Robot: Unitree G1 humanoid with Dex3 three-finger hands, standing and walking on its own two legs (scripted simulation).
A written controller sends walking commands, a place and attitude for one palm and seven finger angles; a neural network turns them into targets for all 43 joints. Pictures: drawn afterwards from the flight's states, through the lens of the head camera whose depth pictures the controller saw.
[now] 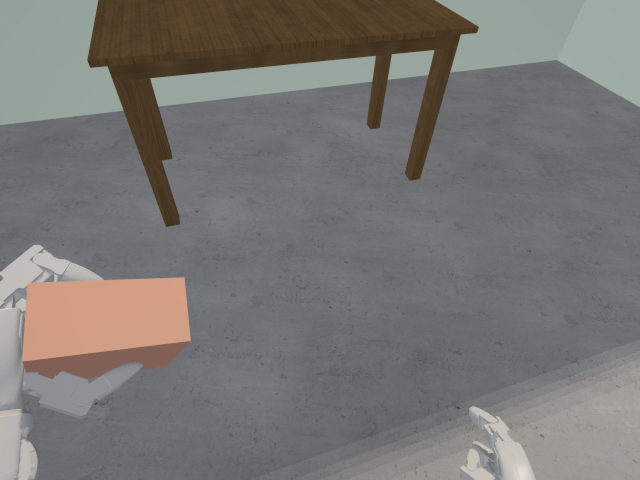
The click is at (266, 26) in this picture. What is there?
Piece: table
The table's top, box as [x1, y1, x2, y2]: [87, 0, 478, 67]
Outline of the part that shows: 87,60 90,67 471,33 476,32 478,27 434,0 98,0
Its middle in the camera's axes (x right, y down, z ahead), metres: -0.15 -0.89 +1.53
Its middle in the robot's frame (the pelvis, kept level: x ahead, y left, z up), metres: +1.73 +0.25 -0.03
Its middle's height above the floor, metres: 0.74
